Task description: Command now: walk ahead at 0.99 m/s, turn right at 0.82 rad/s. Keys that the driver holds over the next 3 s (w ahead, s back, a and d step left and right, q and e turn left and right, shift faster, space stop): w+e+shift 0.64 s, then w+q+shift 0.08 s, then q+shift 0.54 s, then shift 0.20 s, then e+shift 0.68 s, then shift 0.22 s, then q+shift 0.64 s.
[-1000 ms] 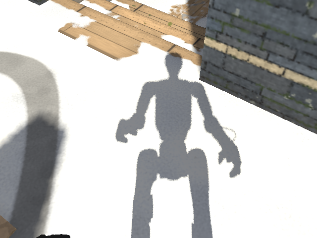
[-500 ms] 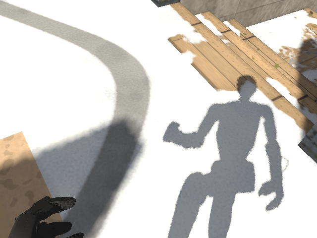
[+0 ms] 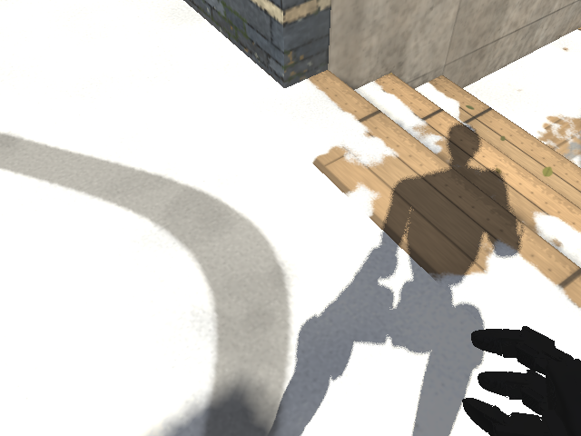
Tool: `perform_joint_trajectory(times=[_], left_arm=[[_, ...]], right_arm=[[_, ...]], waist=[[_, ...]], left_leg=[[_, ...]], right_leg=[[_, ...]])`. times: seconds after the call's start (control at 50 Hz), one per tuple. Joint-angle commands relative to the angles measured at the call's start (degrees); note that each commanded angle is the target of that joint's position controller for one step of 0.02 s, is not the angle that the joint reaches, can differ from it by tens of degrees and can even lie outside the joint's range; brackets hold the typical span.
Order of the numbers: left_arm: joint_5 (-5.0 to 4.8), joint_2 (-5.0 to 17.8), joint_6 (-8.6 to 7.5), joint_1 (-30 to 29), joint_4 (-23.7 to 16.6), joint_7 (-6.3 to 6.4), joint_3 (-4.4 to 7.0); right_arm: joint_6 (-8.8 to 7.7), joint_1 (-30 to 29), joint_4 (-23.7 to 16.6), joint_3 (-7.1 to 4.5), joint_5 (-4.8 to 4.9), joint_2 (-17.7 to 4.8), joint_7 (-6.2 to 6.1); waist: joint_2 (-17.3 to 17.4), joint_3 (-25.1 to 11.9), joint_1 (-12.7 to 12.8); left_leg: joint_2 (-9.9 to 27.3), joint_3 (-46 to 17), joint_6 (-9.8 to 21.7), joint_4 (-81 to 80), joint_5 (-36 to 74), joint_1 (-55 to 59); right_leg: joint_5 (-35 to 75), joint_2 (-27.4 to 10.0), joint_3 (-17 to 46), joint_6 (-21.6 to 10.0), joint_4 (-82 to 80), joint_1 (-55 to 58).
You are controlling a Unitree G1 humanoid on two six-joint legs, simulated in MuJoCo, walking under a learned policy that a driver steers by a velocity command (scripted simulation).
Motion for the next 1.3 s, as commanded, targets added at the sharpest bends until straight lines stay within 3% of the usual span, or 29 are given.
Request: perform_joint_trajectory(times=[0.02, 0.06, 0.1, 0.12, 0.14, 0.16, 0.2, 0.28, 0.44, 0.5, 0.54, 0.56, 0.58, 0.6, 0.62, 0.64, 0.66, 0.74, 0.82, 0.9, 0.94, 0.98, 1.0, 1.02, 1.04, 1.06, 1.1, 1.2, 1.3], left_arm=[[-1.2, 10.9, -0.7, -4.9, -4.9, 1.06, 3.12], [-0.68, 10.3, 0.35, -3.7, -4.3, 1.14, 3.22], [2.07, 8.8, 1.19, -6.8, -6.0, 0.24, 2.37], [1.46, -0.3, 0.69, 1.4, -7.5, 0.06, -0.02], [-1.95, 0.9, 0.2, 3.0, -9.8, 0.2, -1.53], [-2.36, 5.5, 0.65, -3.1, -9.1, 0.75, -0.54], [0.51, 7.9, 1.01, -13.8, -11.0, 0.26, 0.13], [-0.47, 4.1, 3.75, -16.2, -13.6, -1.2, -0.07], [0.81, 5.3, 2.46, -29.6, -17.1, -4.16, -0.75], [0.06, 9.0, 1.97, -29.1, -17.5, -4.87, 0.89], [-0.59, 14.0, 2.92, -13.4, -14.1, -4.45, 3.69], [-0.71, 17.8, 3.52, 2.3, -9.4, -3.72, 6.05], [-1.22, 19.7, 4.51, 3.8, -7.6, -2.18, 6.66], [1.51, 22.2, 2.73, -3.7, -12.4, -2.75, 5.22], [1.74, 15.9, 1.91, -1.9, -13.1, -2.58, 4.74], [2.16, 15.2, 0.65, -2.6, -11.6, -2.46, 4.36], [2.38, 12.7, -0.42, -7.1, -11.2, -2.45, 3.58], [3.18, 7.5, -1.04, -14.1, -9.8, -1.13, 1.24], [2.87, 7.8, -1.28, -11.3, -6.1, 0.72, 0.67], [3.18, 9.1, -0.77, -6.0, -1.9, 1.1, 0.37], [3.33, 9.4, 0.15, -8.3, -2.5, 1.53, 0.46], [3.23, 12.2, 2.02, -15.7, -5.3, 2.58, 1.37], [3.08, 12.0, 1.95, -16.7, -6.3, 2.69, 1.61], [4.71, 4.1, 1.68, -5.7, -7.1, 1.26, 0.25], [2.87, 6.9, 0.95, 0.5, -7.6, -0.16, -0.62], [1.36, 10.9, 1.16, -6.7, -8.7, -0.37, 0.05], [2.53, 10.7, 2.85, -16.5, -10.4, 1.14, 0.34], [4.39, 6.5, 4.03, -17.6, -9.4, 2.41, -0.34], [3.52, 7.2, 4.67, -23.1, -10.2, 2.29, -0.16]], right_arm=[[-0.14, -2.6, -3.9, -3.01, 2.14, -6.8, -0.7], [-0.37, 0.1, -3.5, -4.63, 2.9, -9.2, -1.1], [0.06, 20.6, -0.8, -7.0, 3.44, -12.5, -1.82], [0.81, 28.8, 0.9, -7.81, 1.12, -17.0, -1.81], [1.15, 29.7, 2.8, -8.08, 1.23, -17.9, -0.4], [1.67, 25.1, 1.4, -7.24, 1.37, -12.3, -0.8], [2.61, 21.5, 3.1, -6.33, -0.13, -9.0, -1.15], [1.96, 17.1, 7.1, -5.27, 0.93, -4.0, -0.89], [1.67, 18.8, 10.5, -6.85, 0.61, -11.8, -1.5], [2.97, 21.5, 11.2, -7.63, 0.54, -16.7, -1.95], [4.32, 19.0, 9.8, -8.28, 0.88, -19.1, -2.26], [4.12, 15.8, 8.0, -7.92, 1.07, -18.1, -2.25], [2.29, 14.9, 7.3, -5.48, 0.75, -9.1, -1.81], [-0.63, 25.3, 1.9, -3.24, 1.88, -5.7, -0.91], [-2.41, 15.2, 0.7, -4.0, 3.15, -12.1, -0.61], [-2.65, 10.6, -1.2, -3.97, 4.36, -11.6, -0.84], [-1.85, 12.2, 1.1, -3.62, 3.07, -10.3, -1.55], [2.66, 18.3, 5.1, -3.31, 1.33, -7.6, -1.11], [1.83, 9.4, 2.9, -1.32, -0.64, -2.8, -0.08], [1.57, 5.4, 1.5, -2.37, 1.11, -4.1, 2.35], [1.81, 10.2, 2.4, -4.0, 1.12, -7.2, 3.4], [2.66, 26.7, 6.2, -6.3, 0.93, -10.6, 3.49], [2.8, 32.4, 6.8, -6.92, 1.12, -12.5, 2.78], [3.26, 27.5, 4.9, -6.13, -0.14, -14.0, 1.9], [3.78, 23.8, 1.8, -6.2, -1.05, -14.5, 1.7], [4.84, 19.7, -0.8, -6.8, -0.4, -13.0, 1.38], [6.02, 16.0, -1.4, -5.9, 0.63, -10.0, 0.63], [7.95, 15.7, -1.1, -6.76, 1.05, -10.8, -0.81], [11.24, 14.9, -2.2, -7.33, 1.81, -11.8, -3.61]], waist=[[-5.4, 2.7, -3.7], [-6.5, 0.4, -5.7], [-7.1, -14.1, -17.4], [13.0, -25.4, -13.9], [30.0, -29.6, -12.2], [19.9, -19.0, -14.1], [2.7, -6.3, -13.8], [4.4, 0.6, -8.4], [-3.4, 8.1, -9.7], [2.7, 3.1, -6.5], [7.2, -5.6, 2.9], [3.7, -11.4, 10.0], [-14.4, -8.2, 7.3], [-22.3, -22.5, -4.3], [-9.2, -22.4, 1.9], [-2.5, -9.6, -1.3], [6.0, -6.2, -5.0], [0.2, 1.6, -10.4], [-0.7, 3.1, -5.7], [-4.3, 1.3, -2.1], [-6.8, -2.5, -5.0], [-6.5, -9.2, -14.3], [1.1, -10.6, -17.5], [21.8, -14.7, -7.8], [14.9, -27.6, -7.5], [6.0, -24.3, -9.3], [-5.7, -10.1, -7.4], [0.1, -8.6, -5.4], [3.8, -10.5, -7.4]], left_leg=[[-4.1, 3.3, -2.0, -7.3, 5.9, 25.0], [-4.4, 3.2, -0.8, -9.1, -2.1, 26.3], [0.3, 2.3, 3.0, -2.6, -12.9, 48.7], [15.3, -22.9, 11.2, -7.7, -33.8, 69.5], [22.5, -48.5, 14.6, -20.1, -56.5, 71.9], [19.3, -42.1, 12.6, -22.4, -56.3, 64.3], [15.1, -21.3, 10.6, -20.8, -31.3, 48.6], [11.7, -3.1, 10.1, -24.4, -15.8, 35.5], [8.1, 20.0, 7.0, -31.7, 3.1, 35.7], [8.5, 23.5, 5.0, -21.4, 47.0, 43.1], [10.3, 23.1, 5.8, -0.1, 65.2, 40.8], [7.9, 22.4, 5.1, 18.9, 53.5, 27.9], [-5.2, 21.6, 2.6, 47.2, -19.0, 9.9], [-9.4, 5.5, 2.0, 61.4, -37.6, -9.1], [-5.9, -0.2, 4.2, 55.5, -29.7, -11.0], [-4.7, 1.3, 4.5, 48.6, -27.3, -12.0], [-0.6, 1.5, 4.6, 42.3, -24.5, -6.7], [5.6, 4.7, 1.1, 32.5, -19.5, 3.5], [2.7, 11.6, 0.4, 9.1, 5.3, 11.1], [-3.2, 12.2, 2.8, -3.2, 19.1, 13.4], [-7.1, 14.1, 4.6, -4.1, 13.9, 15.9], [-9.6, 15.2, 5.8, -3.0, 7.1, 28.5], [-5.0, 8.1, 8.4, -7.9, 16.7, 35.7], [8.0, -15.7, 20.4, -3.3, 38.9, 52.8], [15.6, -36.1, 26.7, -12.8, 21.5, 58.1], [13.1, -35.3, 24.3, -17.2, -6.5, 50.9], [8.3, -28.4, 19.9, -21.1, -17.4, 32.2], [-0.7, -16.7, 16.9, -19.0, 4.4, 20.9], [-1.7, -18.7, 13.1, -18.5, -13.6, 24.2]], right_leg=[[-0.2, -8.9, 11.7, -5.5, -7.1, -22.6], [8.2, -10.3, 13.3, -3.6, 1.0, -14.2], [21.2, -7.8, 9.1, 0.7, 27.0, -18.0], [-5.4, -1.6, 2.4, 2.8, 50.6, -34.8], [-11.2, -5.3, -1.0, 2.8, 64.2, -46.2], [-5.5, -8.6, -3.1, 3.1, 67.8, -50.9], [-0.5, -12.8, -6.2, 2.6, 64.2, -49.4], [0.1, -18.0, -6.1, 2.1, 57.4, -45.6], [23.3, -14.4, -15.6, 1.0, 29.7, -41.6], [18.7, -6.4, -23.1, -1.9, 25.0, -30.6], [11.6, -3.0, -23.5, -4.8, 26.4, -12.3], [15.2, -3.8, -18.5, -7.7, 21.5, 9.8], [14.0, -9.7, -5.4, -11.5, 16.6, 20.2], [-8.9, -23.2, 34.5, -25.8, 5.5, 32.9], [-23.0, -23.4, 40.2, -21.7, -4.5, 28.6], [-20.8, -22.1, 36.9, -18.5, -7.7, 16.9], [-14.6, -21.0, 29.8, -15.6, -7.2, 7.1], [3.3, -15.1, 9.8, -12.8, -7.5, -17.9], [31.5, -8.2, -10.7, -6.7, -4.4, -24.7], [32.8, -12.4, -12.5, -3.2, -1.6, -13.8], [44.5, -13.4, -13.7, -0.8, 7.1, -7.1], [57.3, -13.8, -14.3, 2.7, 26.1, -6.6], [38.0, -9.3, -16.2, 5.3, 46.4, -13.0], [-20.4, 1.8, -13.1, 10.8, 71.5, -34.8], [-17.5, 1.2, -1.4, 10.2, 77.4, -38.5], [-12.3, -2.1, -0.6, 7.5, 73.6, -38.8], [-7.2, -4.9, -3.1, 5.8, 62.7, -39.6], [-3.4, -4.2, -4.7, 8.2, 38.7, -30.3], [6.2, -3.4, -3.0, 9.2, 30.8, -32.0]])
Next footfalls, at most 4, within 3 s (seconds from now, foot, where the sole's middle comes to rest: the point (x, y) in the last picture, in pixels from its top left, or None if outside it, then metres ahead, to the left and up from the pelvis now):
0.10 left None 0.32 0.19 -0.78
0.56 right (416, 383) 0.63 -0.18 -0.78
0.98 left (456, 250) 1.03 -0.30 -0.78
1.48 right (526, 274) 0.98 -0.48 -0.78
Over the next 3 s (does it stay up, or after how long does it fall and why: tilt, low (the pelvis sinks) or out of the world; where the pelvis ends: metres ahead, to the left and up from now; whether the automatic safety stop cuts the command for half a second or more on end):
stays up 0.95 -0.32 -0.02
